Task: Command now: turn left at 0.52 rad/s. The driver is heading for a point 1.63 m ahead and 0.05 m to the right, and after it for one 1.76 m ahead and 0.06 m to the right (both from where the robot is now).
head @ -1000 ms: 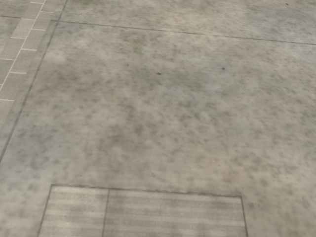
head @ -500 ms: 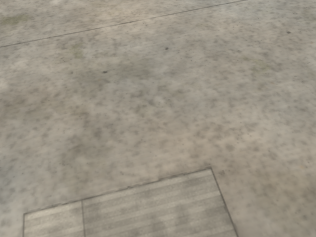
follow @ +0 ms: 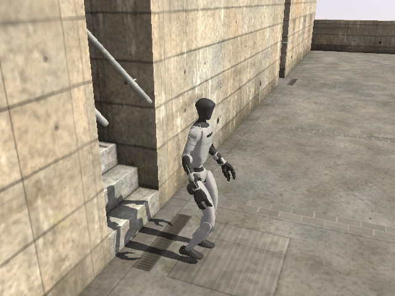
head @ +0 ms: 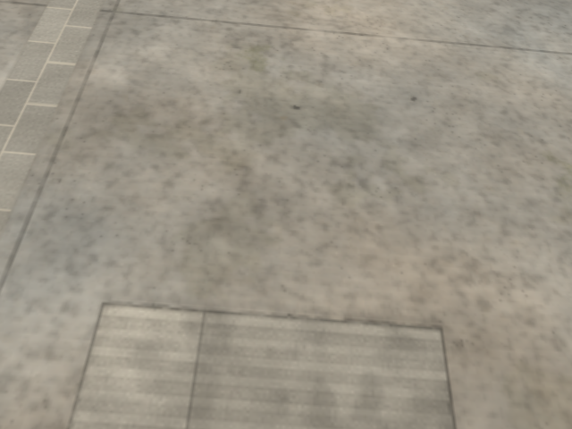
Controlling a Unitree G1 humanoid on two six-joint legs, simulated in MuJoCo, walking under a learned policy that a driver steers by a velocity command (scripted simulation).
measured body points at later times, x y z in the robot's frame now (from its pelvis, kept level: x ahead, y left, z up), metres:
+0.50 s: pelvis +0.03 +0.00 +0.00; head +0.05 +0.01 +0.45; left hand +0.09 +0.30 -0.13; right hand +0.20 -0.25 -0.11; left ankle -0.02 +0.09 -0.74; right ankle +0.02 -0.13 -0.74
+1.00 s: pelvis +0.20 +0.10 +0.00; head +0.22 +0.12 +0.44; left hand +0.17 +0.38 -0.14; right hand +0.41 -0.14 -0.09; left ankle +0.23 +0.20 -0.74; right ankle +0.10 -0.08 -0.65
